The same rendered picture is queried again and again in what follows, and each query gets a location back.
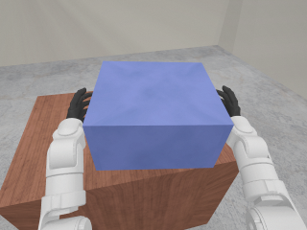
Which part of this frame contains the robot left hand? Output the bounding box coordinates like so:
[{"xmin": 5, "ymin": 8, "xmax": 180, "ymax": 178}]
[{"xmin": 66, "ymin": 87, "xmax": 93, "ymax": 122}]

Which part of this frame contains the right robot forearm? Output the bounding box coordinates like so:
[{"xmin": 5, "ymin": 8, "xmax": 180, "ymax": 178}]
[{"xmin": 226, "ymin": 116, "xmax": 307, "ymax": 230}]

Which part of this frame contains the left robot forearm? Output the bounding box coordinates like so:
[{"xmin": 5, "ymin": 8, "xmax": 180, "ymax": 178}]
[{"xmin": 37, "ymin": 118, "xmax": 86, "ymax": 230}]

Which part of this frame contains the pedestal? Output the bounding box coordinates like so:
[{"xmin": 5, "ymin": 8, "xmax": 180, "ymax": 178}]
[{"xmin": 0, "ymin": 91, "xmax": 239, "ymax": 230}]

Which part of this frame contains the robot right upper arm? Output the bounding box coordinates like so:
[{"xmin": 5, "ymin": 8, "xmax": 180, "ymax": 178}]
[{"xmin": 245, "ymin": 206, "xmax": 306, "ymax": 230}]

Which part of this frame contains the robot left upper arm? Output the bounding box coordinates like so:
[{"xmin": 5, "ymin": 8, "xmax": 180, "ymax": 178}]
[{"xmin": 41, "ymin": 216, "xmax": 92, "ymax": 230}]

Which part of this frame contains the carton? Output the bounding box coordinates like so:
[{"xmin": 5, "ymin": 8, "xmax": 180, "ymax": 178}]
[{"xmin": 83, "ymin": 60, "xmax": 234, "ymax": 171}]

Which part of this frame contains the robot right hand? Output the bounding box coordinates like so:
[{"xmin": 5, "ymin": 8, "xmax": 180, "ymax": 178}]
[{"xmin": 216, "ymin": 85, "xmax": 241, "ymax": 118}]

